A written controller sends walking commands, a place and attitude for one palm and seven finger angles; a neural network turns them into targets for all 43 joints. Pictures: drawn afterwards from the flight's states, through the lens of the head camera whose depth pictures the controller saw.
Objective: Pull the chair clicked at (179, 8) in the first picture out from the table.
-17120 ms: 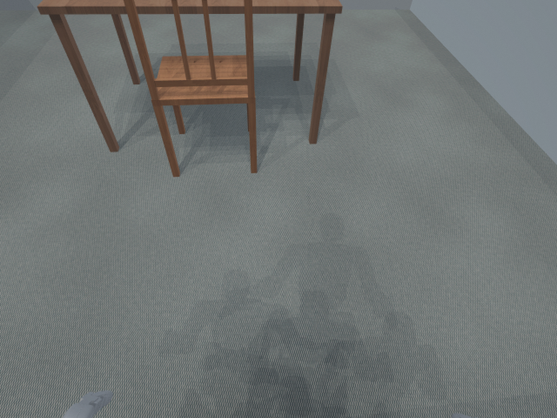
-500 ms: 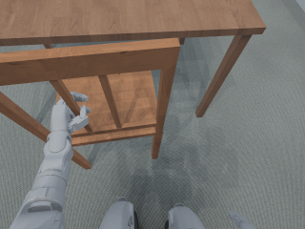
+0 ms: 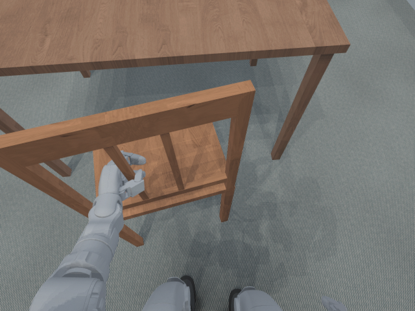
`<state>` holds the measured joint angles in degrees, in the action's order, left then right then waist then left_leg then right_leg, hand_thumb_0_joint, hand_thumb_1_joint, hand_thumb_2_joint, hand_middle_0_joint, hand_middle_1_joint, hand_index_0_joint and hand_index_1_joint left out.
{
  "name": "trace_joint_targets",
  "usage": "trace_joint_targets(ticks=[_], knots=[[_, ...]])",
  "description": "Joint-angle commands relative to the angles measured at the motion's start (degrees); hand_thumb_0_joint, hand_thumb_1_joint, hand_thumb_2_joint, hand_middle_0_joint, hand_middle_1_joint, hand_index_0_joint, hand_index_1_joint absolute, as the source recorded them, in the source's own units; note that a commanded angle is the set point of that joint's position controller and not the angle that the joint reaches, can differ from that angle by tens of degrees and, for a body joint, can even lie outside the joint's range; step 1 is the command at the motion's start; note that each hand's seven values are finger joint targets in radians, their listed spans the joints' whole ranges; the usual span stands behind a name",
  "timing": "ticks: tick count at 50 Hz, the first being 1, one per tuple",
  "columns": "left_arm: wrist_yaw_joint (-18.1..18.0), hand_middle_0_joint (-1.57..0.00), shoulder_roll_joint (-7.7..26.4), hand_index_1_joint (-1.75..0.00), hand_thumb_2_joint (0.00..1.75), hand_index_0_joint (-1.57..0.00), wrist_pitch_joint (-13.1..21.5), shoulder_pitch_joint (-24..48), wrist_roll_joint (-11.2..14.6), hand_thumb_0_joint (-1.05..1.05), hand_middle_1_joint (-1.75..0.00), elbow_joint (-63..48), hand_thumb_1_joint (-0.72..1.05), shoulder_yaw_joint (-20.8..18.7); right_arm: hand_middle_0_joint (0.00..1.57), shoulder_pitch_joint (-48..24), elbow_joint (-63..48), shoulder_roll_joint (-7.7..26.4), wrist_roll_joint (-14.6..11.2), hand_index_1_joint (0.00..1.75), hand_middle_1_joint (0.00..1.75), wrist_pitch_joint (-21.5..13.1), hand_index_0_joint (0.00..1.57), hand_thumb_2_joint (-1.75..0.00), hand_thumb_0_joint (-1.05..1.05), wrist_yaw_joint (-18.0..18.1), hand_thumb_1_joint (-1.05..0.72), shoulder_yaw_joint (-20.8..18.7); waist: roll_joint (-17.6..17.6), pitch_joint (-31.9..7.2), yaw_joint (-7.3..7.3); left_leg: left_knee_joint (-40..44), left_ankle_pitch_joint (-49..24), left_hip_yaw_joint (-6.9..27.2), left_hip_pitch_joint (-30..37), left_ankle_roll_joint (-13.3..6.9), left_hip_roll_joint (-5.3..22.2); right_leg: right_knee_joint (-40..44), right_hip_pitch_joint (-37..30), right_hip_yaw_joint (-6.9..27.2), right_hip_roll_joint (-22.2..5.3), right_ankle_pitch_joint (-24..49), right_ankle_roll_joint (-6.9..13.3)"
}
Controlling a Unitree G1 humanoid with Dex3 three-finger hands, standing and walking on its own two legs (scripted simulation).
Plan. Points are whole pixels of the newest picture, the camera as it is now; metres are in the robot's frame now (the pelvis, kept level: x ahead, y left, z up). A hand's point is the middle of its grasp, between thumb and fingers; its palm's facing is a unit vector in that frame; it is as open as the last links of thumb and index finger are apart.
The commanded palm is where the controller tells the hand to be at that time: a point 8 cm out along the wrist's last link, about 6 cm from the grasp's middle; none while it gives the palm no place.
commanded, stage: step backward, pulling the chair out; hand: left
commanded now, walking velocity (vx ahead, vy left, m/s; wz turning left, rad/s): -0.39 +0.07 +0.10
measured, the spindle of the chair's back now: (130, 175) +0.39 +0.18 -0.07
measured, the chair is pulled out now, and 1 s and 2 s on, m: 0.13 0.25 0.47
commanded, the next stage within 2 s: none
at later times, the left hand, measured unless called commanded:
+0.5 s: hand (136, 212) +0.30 +0.15 -0.06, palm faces +0.03 -0.98 -0.18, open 5.1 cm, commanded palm +0.31 +0.21 -0.06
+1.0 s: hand (142, 236) +0.26 +0.14 -0.06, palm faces +0.13 -0.97 -0.20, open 5.2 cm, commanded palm +0.25 +0.19 -0.05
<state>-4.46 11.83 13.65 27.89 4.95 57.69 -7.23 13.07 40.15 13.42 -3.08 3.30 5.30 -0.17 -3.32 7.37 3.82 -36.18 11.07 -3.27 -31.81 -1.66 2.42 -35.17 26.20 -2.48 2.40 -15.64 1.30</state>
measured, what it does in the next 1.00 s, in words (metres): walks backwards: right foot, then left foot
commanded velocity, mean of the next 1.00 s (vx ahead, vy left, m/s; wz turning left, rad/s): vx -0.38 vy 0.03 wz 0.06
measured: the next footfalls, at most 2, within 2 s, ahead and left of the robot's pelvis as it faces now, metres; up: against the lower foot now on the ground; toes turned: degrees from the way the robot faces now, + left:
right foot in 0.66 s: -0.06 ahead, -0.18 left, +0.00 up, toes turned +0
left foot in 0.96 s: -0.08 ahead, +0.11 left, +0.00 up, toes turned +3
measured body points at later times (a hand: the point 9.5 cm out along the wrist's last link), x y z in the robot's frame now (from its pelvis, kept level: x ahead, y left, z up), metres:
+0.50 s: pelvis -0.05 +0.01 +0.00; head +0.04 +0.02 +0.44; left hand +0.30 +0.21 -0.05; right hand +0.07 -0.25 -0.12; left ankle +0.07 +0.10 -0.72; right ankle -0.02 -0.13 -0.70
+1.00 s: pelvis -0.11 -0.04 +0.01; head +0.00 -0.04 +0.44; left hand +0.24 +0.19 -0.05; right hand -0.01 -0.34 -0.12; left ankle -0.12 +0.10 -0.72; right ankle -0.10 -0.18 -0.72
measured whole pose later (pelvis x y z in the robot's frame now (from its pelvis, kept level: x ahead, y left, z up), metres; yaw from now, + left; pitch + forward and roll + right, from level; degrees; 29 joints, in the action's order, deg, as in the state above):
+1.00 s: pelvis -0.11 -0.04 +0.01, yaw +5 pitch +4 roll +1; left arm -5.7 11.9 11.2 30.9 2.7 58.9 -4.6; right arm 10.1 47.0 20.1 -3.5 -1.9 7.8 -2.1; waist 0.9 10.3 3.1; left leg -31.7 14.8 1.2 -19.8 1.7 0.0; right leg -35.8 21.5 -1.7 -5.3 -15.6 -2.5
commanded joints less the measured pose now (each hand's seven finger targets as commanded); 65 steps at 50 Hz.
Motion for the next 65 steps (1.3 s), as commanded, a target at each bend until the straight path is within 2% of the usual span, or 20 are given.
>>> trace_joint_targets(ticks=[1, 7, 11, 15, 19, 24, 32, 35, 37, 38, 41, 45, 48, 51, 52, 54, 58, 60, 63, 65], knots=[[-1.5, -0.50, 14.3, -1.45, 0.90, -0.50, 3.6, 19.1, -3.0, 0.00, -1.45, -9.5, 0.90, 1.1, 0.20, 3.0, -3.8, 9.4, -0.4, 0.30, 0.30, -3.2, 0.20, -0.90, 0.00, 1.5, -0.90, -3.6, 3.4, -28.9, -0.03, 1.0, -5.5, 6.5, 16.0, 0.8, 4.4, 8.5, -11.2, 10.0, -11.9, 18.3, -0.6], [-2.9, -0.50, 14.7, -1.45, 0.90, -0.50, 4.5, 20.9, -3.0, 0.00, -1.45, -6.5, 0.90, 2.5, 0.20, 0.4, -1.2, 9.6, -1.0, 0.30, 0.30, -5.4, 0.20, -0.90, 0.00, 1.8, -0.90, -2.8, 4.7, -21.9, -0.99, -0.8, 7.5, 5.2, 15.4, 1.5, 0.7, 17.3, -5.4, 13.5, -16.2, -3.0, -1.6], [-3.3, -0.50, 12.9, -1.45, 0.90, -0.50, 5.1, 19.6, -3.0, 0.00, -1.45, -6.4, 0.90, 4.2, 0.20, 0.5, 0.2, 10.2, -0.9, 0.30, 0.30, -6.8, 0.20, -0.90, 0.00, 2.3, -0.90, -2.5, 5.9, -21.8, -0.73, 1.4, 4.1, 6.1, 17.7, 1.3, 0.5, 16.2, -5.1, 10.3, -15.5, -1.3, -0.6], [-2.9, -0.50, 10.0, -1.45, 0.90, -0.50, 6.1, 18.9, -2.6, 0.00, -1.45, -7.1, 0.90, 5.9, 0.20, -0.2, -0.7, 10.8, -0.6, 0.30, 0.30, -7.4, 0.20, -0.90, 0.00, 2.9, -0.90, -2.2, -1.0, -21.7, -1.44, 11.7, 2.1, 14.4, 17.6, -1.7, 6.6, 5.5, -5.2, 4.5, -6.8, -2.6, -1.5], [-2.4, -0.50, 9.3, -1.45, 0.90, -0.50, 5.4, 21.7, -2.6, 0.00, -1.45, -10.1, 0.90, 6.1, 0.20, -2.4, -2.0, 10.6, 0.8, 0.30, 0.30, -7.6, 0.20, -0.90, 0.00, 2.9, -0.90, -1.9, -9.3, -20.7, -2.12, 21.4, 17.3, 27.5, 17.6, -4.8, 15.3, -9.3, -0.4, 5.1, -3.7, -11.8, 0.3], [-2.6, -0.50, 10.6, -1.45, 0.90, -0.50, 4.7, 21.5, -3.1, 0.00, -1.45, -9.6, 0.90, 4.6, 0.20, 0.0, -0.8, 9.3, 1.9, 0.30, 0.30, -8.6, 0.20, -0.90, 0.00, 2.9, -0.90, -1.3, -6.3, -25.1, -1.43, 16.0, -0.8, 23.3, 26.7, -6.3, 17.0, -12.2, -0.8, 5.7, -3.6, -14.1, -0.3], [-1.9, -0.50, 11.3, -1.45, 0.90, -0.50, 3.8, 19.8, -3.7, 0.00, -1.45, -9.3, 0.90, 2.2, 0.20, 1.4, -0.3, 9.5, 2.0, 0.30, 0.30, -9.5, 0.20, -0.90, 0.00, 1.7, -0.90, -2.0, -13.2, -26.8, -1.84, 9.5, -4.5, 16.9, 28.5, -4.5, 12.4, 0.8, -6.4, 2.1, -1.9, -9.9, -1.0], [-0.6, -0.50, 14.0, -1.45, 0.90, -0.50, 4.0, 16.8, -3.8, 0.00, -1.45, -8.1, 0.90, 0.2, 0.20, 0.6, -0.4, 8.7, 1.7, 0.30, 0.30, -9.3, 0.20, -0.90, 0.00, 1.3, -0.90, -2.6, -4.7, -23.9, -2.75, 1.2, 0.5, 10.0, 22.2, 0.0, 5.9, 16.3, -12.2, 3.9, -5.3, 1.7, 0.1], [-1.5, -0.50, 20.5, -1.45, 0.90, -0.50, 3.4, 21.3, -4.3, 0.00, -1.45, -6.4, 0.90, -2.9, 0.20, -1.6, -0.6, 8.5, 0.3, 0.30, 0.30, -9.3, 0.20, -0.90, 0.00, 1.6, -0.90, -3.1, 23.6, -19.9, -1.34, -18.1, 12.8, 4.5, 10.9, 4.4, -2.2, 16.9, -7.8, 20.1, -22.3, 14.5, 5.6], [-1.6, -0.50, 17.9, -1.45, 0.90, -0.50, 2.3, 21.5, -4.3, 0.00, -1.45, -7.1, 0.90, -1.6, 0.20, -5.3, -0.6, 8.6, 0.6, 0.30, 0.30, -9.0, 0.20, -0.90, 0.00, 1.2, -0.90, -2.9, 21.7, -18.4, -3.75, -24.2, 14.4, 9.0, 5.9, 4.0, -1.6, 14.3, -10.8, 18.8, -23.3, 24.7, 7.3], [-1.8, -0.50, 17.4, -1.45, 0.90, -0.50, 2.3, 20.4, -4.6, 0.00, -1.45, -10.1, 0.90, -1.7, 0.20, -4.4, 0.8, 7.4, 1.1, 0.30, 0.30, -8.9, 0.20, -0.90, 0.00, 1.4, -0.90, -0.8, 6.2, -21.3, -3.10, -16.8, 16.5, 10.0, 0.7, 4.1, -0.4, 5.0, -25.1, 13.6, -23.1, 45.4, 5.8], [-2.8, -0.50, 16.2, -1.45, 0.90, -0.50, 0.3, 16.5, -3.8, 0.00, -1.45, -6.9, 0.90, -1.0, 0.20, -1.7, 2.1, 9.7, 0.3, 0.30, 0.30, -7.6, 0.20, -0.90, 0.00, 2.6, -0.90, -1.5, 10.3, -23.0, -3.06, 4.9, 3.1, 6.2, 8.2, 4.2, -0.7, 0.3, -29.5, 9.6, -19.5, 52.7, 2.1], [-2.2, -0.50, 13.6, -1.45, 0.90, -0.50, 0.4, 21.6, -3.4, 0.00, -1.45, -10.1, 0.90, 1.6, 0.20, 1.7, 1.5, 11.5, -0.4, 0.30, 0.30, -6.5, 0.20, -0.90, 0.00, 2.8, -0.90, -3.2, 6.7, -27.4, -2.38, 6.3, -36.6, 6.8, 25.0, 1.2, 6.0, -1.1, -19.1, 5.0, -13.2, 42.2, -2.4], [-1.4, -0.50, 9.7, -1.45, 0.90, -0.50, 1.1, 23.3, -3.9, 0.00, -1.45, -10.4, 0.90, 4.6, 0.20, 2.8, 0.2, 10.6, 0.3, 0.30, 0.30, -5.2, 0.20, -0.90, 0.00, 1.8, -0.90, -3.4, -3.9, -29.6, -1.46, 2.1, -47.6, 9.6, 32.1, -0.2, 8.6, -1.2, -13.2, 3.4, -10.5, 27.7, -2.0], [-0.9, -0.50, 8.5, -1.45, 0.90, -0.50, 1.0, 23.5, -4.6, 0.00, -1.45, -9.8, 0.90, 5.5, 0.20, 1.2, -0.4, 10.3, 0.8, 0.30, 0.30, -4.9, 0.20, -0.90, 0.00, 1.2, -0.90, -3.5, -8.7, -27.5, -1.44, 4.0, -46.2, 12.1, 29.3, -0.3, 9.7, -3.1, -11.6, 3.2, -9.6, 13.7, -1.2], [-1.1, -0.50, 10.5, -1.45, 0.90, -0.50, 1.5, 19.8, -4.8, 0.00, -1.45, -9.9, 0.90, 2.7, 0.20, 2.7, -1.2, 11.0, 1.1, 0.30, 0.30, -4.4, 0.20, -0.90, 0.00, 0.4, -0.90, -4.4, -9.0, -29.7, -1.91, 2.3, -50.6, 13.2, 32.8, -1.5, 10.8, -1.1, -10.9, 2.8, -7.3, 9.2, -0.9], [-0.9, -0.50, 11.0, -1.45, 0.90, -0.50, 2.5, 19.5, -4.8, 0.00, -1.45, -12.3, 0.90, 2.5, 0.20, 1.2, -3.9, 9.9, 1.0, 0.30, 0.30, -3.9, 0.20, -0.90, 0.00, 0.2, -0.90, -4.0, -5.4, -29.7, -1.31, 1.1, -36.9, 9.9, 23.5, 1.0, 9.1, 1.7, -18.6, 4.4, -9.9, 28.0, -0.1], [-1.3, -0.50, 13.6, -1.45, 0.90, -0.50, 2.4, 18.1, -4.5, 0.00, -1.45, -11.4, 0.90, 0.8, 0.20, 1.0, -4.2, 10.1, 0.5, 0.30, 0.30, -3.5, 0.20, -0.90, 0.00, 1.0, -0.90, -4.1, 1.1, -30.0, -1.17, -0.4, -22.8, 7.8, 16.0, 2.9, 6.3, 2.1, -23.1, 7.3, -13.8, 37.0, 1.6], [-1.5, -0.50, 15.0, -1.45, 0.90, -0.50, 2.3, 18.5, -4.4, 0.00, -1.45, -10.5, 0.90, 0.8, 0.20, -0.8, -3.7, 8.9, 0.6, 0.30, 0.30, -3.8, 0.20, -0.90, 0.00, 1.9, -0.90, -3.6, 8.9, -28.7, -1.59, -8.1, 10.0, 4.8, 13.4, 4.9, -0.1, 10.2, -18.2, 12.7, -22.3, 32.9, 4.7], [-1.6, -0.50, 15.7, -1.45, 0.90, -0.50, 1.5, 18.1, -4.2, 0.00, -1.45, -8.7, 0.90, 0.5, 0.20, -1.1, -2.7, 9.1, 0.6, 0.30, 0.30, -4.2, 0.20, -0.90, 0.00, 2.3, -0.90, -2.9, 11.7, -25.4, -2.25, -7.5, 14.9, 6.2, 12.9, 4.3, -0.3, 12.2, -13.4, 11.9, -23.3, 20.1, 4.9]])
